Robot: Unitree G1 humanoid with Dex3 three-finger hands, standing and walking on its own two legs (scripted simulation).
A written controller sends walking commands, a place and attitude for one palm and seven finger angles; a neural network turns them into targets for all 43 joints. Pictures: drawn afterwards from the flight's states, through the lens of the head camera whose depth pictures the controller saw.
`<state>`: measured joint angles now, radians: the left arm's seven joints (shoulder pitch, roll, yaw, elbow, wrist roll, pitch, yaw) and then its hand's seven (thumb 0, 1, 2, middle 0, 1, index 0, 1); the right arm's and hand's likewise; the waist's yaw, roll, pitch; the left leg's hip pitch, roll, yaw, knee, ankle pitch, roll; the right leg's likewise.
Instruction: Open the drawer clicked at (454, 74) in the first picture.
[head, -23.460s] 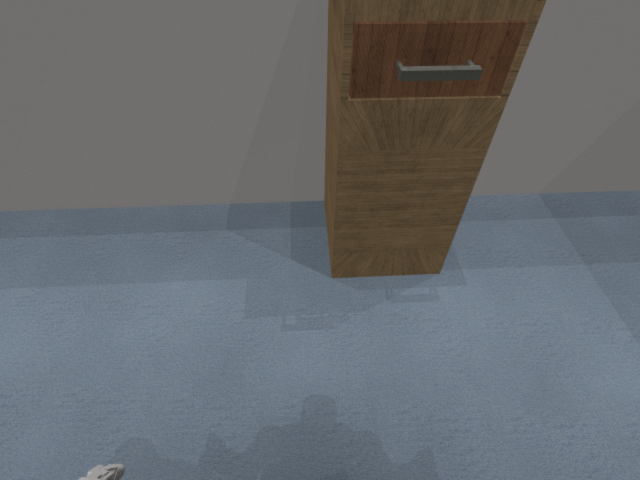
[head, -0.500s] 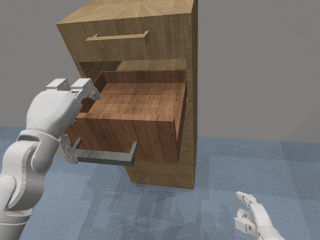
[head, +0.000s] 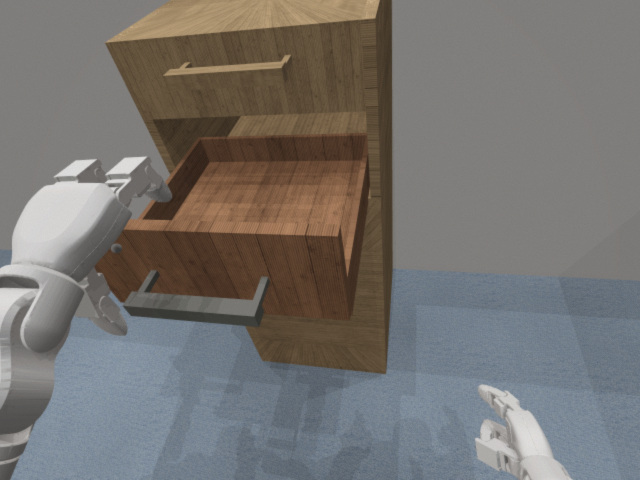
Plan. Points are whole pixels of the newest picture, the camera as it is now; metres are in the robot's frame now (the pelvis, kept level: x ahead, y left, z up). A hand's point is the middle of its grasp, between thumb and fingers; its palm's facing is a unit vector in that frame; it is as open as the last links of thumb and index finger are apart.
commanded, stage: draw the hand back to the body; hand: left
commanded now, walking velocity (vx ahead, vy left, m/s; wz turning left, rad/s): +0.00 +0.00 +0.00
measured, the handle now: (199, 294) +0.31 +0.22 +0.08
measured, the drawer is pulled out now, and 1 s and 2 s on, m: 0.29 0.29 0.29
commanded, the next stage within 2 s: step back with the hand held close in 1.32 s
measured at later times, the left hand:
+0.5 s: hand (93, 249) +0.22 +0.22 +0.26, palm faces +0.43 -0.78 -0.45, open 13.6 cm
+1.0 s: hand (57, 240) +0.23 +0.25 +0.27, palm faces +0.52 -0.77 -0.36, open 9.7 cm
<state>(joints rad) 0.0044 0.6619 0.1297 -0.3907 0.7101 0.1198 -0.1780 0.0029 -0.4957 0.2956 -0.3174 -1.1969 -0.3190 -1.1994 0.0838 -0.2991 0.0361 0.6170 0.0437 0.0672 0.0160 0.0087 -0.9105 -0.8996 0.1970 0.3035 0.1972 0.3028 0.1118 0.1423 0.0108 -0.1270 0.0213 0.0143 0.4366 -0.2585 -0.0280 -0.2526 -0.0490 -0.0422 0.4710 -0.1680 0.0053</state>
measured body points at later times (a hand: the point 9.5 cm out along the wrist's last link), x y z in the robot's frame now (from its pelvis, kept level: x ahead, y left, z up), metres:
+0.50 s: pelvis +0.00 +0.00 +0.00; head +0.00 -0.03 +0.45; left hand +0.19 +0.26 +0.29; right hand +0.22 -0.19 -0.08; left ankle -0.01 +0.14 -0.74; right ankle +0.06 -0.12 -0.74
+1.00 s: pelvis +0.04 +0.02 +0.00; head +0.03 +0.00 +0.45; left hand +0.19 +0.29 +0.29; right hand +0.23 -0.19 -0.08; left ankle -0.01 +0.14 -0.74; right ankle +0.06 -0.12 -0.74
